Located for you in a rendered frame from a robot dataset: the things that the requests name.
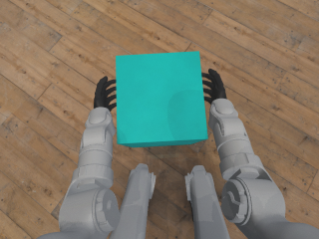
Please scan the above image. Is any robot left upper arm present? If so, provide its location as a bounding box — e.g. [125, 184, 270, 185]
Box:
[36, 187, 121, 239]

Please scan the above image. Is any right robot hand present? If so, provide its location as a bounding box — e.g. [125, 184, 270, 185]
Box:
[201, 68, 227, 104]

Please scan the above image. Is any right robot shin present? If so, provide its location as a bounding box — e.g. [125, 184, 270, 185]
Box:
[190, 165, 214, 208]

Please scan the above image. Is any robot right forearm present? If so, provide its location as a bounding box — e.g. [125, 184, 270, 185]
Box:
[208, 98, 286, 213]

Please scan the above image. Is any robot right upper arm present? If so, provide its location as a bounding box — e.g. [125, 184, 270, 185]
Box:
[220, 177, 319, 239]

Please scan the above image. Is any carton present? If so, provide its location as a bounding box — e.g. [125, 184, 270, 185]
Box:
[116, 51, 208, 147]

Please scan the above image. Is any robot right thigh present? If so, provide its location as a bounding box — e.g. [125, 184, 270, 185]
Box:
[184, 170, 230, 239]

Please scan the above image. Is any robot left forearm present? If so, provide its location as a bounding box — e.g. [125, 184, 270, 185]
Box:
[58, 107, 116, 228]

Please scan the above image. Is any left robot hand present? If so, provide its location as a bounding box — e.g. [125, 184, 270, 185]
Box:
[94, 76, 117, 111]

